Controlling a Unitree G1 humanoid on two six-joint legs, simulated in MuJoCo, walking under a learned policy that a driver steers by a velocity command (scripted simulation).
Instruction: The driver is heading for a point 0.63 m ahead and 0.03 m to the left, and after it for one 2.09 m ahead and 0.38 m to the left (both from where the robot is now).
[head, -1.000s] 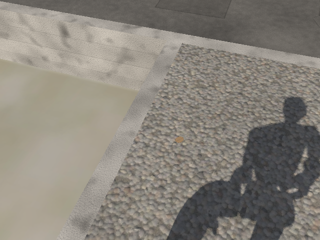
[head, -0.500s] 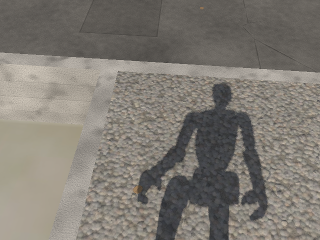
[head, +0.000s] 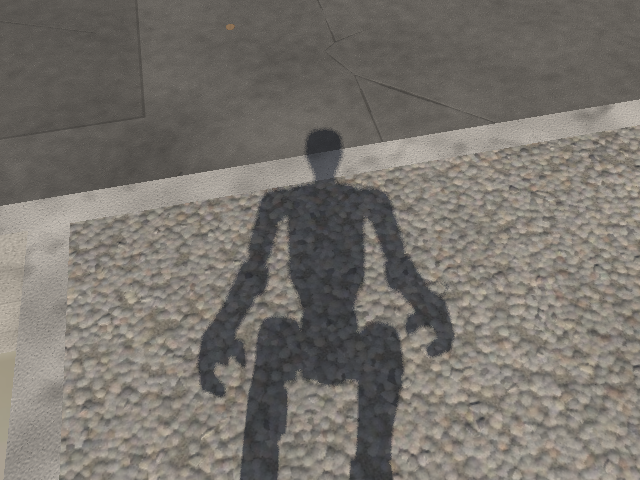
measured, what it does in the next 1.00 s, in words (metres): walks ahead: left foot, then right foot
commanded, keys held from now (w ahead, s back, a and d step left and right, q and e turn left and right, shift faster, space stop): w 1.00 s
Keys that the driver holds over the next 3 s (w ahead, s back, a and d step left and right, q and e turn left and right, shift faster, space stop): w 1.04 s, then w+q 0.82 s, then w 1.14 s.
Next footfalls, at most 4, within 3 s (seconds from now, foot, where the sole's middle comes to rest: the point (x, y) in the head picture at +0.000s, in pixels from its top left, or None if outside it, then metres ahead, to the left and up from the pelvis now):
0.36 left None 0.38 0.11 -0.78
0.90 right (398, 397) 0.64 -0.12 -0.78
1.46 left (319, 286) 0.93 0.06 -0.78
2.00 right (349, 185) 1.27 -0.02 -0.78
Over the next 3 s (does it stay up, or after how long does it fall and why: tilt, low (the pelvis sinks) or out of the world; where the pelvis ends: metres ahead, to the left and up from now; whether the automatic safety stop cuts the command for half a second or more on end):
stays up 1.54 0.24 0.00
